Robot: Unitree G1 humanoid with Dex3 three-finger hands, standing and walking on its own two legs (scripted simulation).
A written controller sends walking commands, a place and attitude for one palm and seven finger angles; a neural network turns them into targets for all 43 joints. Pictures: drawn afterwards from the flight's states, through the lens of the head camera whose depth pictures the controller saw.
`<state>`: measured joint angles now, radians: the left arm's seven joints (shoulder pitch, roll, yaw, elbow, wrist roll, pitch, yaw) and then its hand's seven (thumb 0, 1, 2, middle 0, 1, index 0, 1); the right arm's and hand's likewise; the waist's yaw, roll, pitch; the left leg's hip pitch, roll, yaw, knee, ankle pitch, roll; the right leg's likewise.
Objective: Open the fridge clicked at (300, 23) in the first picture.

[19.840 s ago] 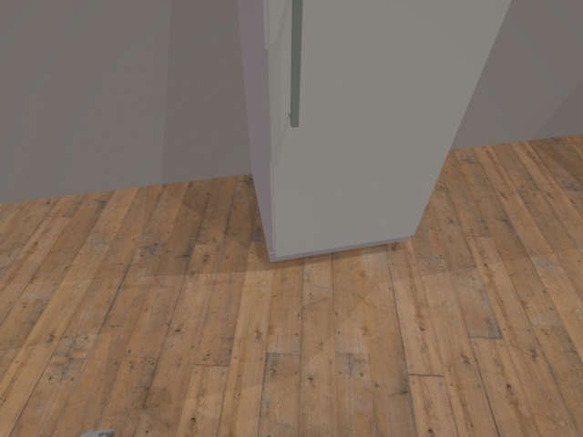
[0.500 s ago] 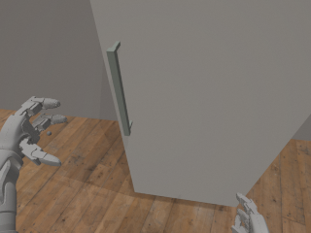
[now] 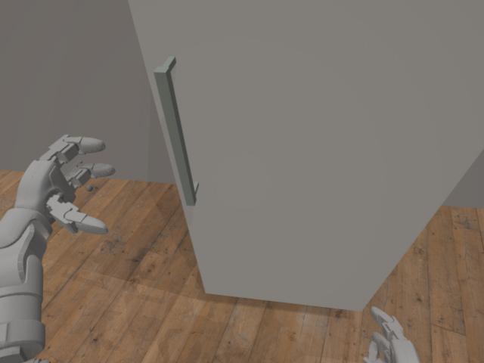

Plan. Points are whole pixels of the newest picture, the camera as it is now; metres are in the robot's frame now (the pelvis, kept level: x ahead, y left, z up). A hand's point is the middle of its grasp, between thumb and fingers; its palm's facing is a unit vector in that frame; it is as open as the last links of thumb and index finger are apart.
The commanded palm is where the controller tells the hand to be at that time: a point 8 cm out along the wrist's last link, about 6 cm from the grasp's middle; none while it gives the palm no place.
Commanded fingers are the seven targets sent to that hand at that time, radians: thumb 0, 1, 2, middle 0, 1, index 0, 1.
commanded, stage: move the hooked fingers beside the handle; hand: left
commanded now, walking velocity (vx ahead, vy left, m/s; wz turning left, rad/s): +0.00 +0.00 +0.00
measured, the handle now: (182, 142) +0.47 +0.16 +0.12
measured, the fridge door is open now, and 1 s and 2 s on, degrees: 0 0 0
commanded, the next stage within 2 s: none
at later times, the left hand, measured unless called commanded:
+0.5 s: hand (118, 168) +0.37 +0.24 +0.15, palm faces -0.01 -1.00 -0.03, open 13.9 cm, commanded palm +0.34 +0.29 +0.15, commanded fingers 0.00 -0.50 0.30 -0.30 -1.20 -0.30 -1.20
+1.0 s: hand (133, 155) +0.41 +0.23 +0.14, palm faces -0.03 -1.00 -0.01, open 13.9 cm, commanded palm +0.38 +0.28 +0.14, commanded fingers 0.00 -0.50 0.30 -0.30 -1.20 -0.30 -1.20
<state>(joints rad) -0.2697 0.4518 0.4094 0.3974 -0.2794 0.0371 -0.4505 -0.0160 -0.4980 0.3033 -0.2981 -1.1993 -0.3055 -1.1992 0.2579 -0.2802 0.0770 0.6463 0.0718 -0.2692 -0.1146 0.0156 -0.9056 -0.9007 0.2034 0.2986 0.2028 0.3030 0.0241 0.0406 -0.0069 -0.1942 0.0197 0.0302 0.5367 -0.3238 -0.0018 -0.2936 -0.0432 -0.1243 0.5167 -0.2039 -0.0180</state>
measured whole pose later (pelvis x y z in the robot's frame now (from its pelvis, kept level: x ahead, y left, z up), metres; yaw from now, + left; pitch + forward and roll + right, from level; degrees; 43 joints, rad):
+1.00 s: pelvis +0.02 +0.01 +0.00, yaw -1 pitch +4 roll +0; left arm -0.51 0.42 0.33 0.64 -0.22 -0.02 -0.37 -0.02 -0.50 0.30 -0.30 -1.20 -0.30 -1.20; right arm 0.31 -0.28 0.06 0.66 0.06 -0.19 -0.10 0.01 -0.91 -0.90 0.20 0.30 0.20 0.30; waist -0.01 0.03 -0.04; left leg -0.26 0.01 0.04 0.54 -0.34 0.01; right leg -0.37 -0.05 -0.11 0.53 -0.22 -0.01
